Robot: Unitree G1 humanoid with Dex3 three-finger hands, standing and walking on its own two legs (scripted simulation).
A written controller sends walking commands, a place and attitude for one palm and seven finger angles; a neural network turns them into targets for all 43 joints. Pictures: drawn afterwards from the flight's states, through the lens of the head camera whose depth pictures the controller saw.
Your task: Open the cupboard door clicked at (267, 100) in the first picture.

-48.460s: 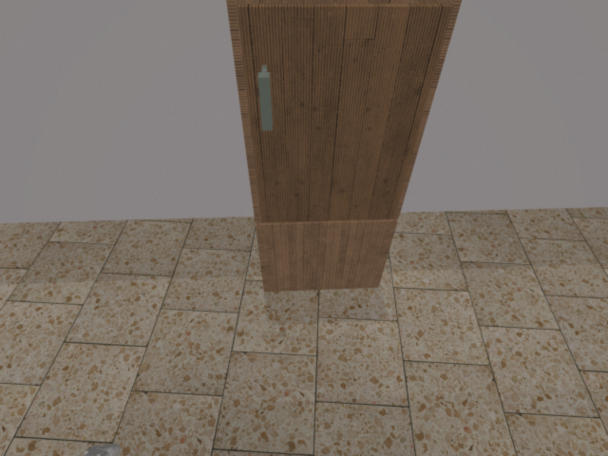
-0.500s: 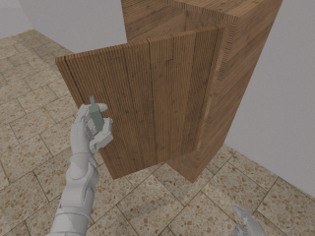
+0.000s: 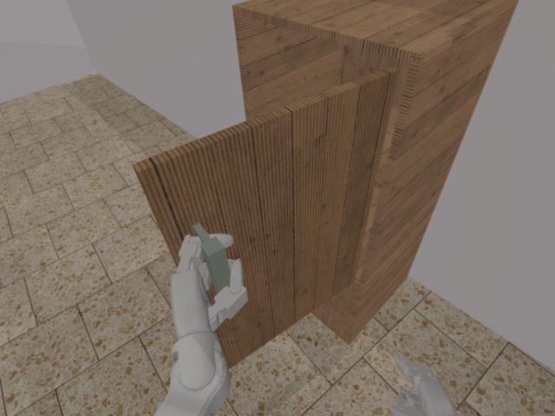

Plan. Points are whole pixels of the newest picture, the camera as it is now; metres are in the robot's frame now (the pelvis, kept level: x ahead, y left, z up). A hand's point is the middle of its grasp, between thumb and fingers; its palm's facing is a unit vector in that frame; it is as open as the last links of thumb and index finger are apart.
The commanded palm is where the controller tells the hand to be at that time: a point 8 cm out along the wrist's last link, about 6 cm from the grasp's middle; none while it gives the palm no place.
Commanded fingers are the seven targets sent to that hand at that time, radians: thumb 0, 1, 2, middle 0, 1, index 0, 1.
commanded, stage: open thumb and fingers to let go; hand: left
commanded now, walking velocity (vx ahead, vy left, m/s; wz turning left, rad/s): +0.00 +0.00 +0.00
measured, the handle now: (213, 263) +0.31 +0.11 +0.09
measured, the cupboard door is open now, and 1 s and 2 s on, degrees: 80 78 80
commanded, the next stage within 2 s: slide the hand sideways off the handle in 0.88 s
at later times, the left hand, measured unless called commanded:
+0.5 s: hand (229, 282) +0.27 +0.08 +0.10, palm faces +0.35 -0.94 -0.01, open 11.0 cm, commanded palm +0.23 +0.11 +0.09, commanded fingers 0.00 -0.50 0.30 -0.29 -1.15 -0.29 -1.15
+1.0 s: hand (230, 279) +0.27 +0.08 +0.10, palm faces +0.33 -0.95 -0.02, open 14.6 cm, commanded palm +0.23 +0.11 +0.09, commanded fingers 0.00 -0.50 0.30 -0.15 -0.30 -0.15 -0.30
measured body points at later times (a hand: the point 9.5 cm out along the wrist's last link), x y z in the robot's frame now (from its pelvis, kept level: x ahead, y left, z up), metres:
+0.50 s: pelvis -0.02 +0.01 +0.00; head -0.03 -0.01 +0.45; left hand +0.25 +0.13 +0.10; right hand +0.17 -0.19 -0.09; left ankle -0.01 +0.15 -0.72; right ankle -0.02 -0.08 -0.72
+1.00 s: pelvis -0.04 +0.02 +0.00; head -0.04 +0.01 +0.45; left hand +0.25 +0.13 +0.10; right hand +0.15 -0.17 -0.10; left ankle -0.01 +0.15 -0.72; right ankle -0.02 -0.08 -0.72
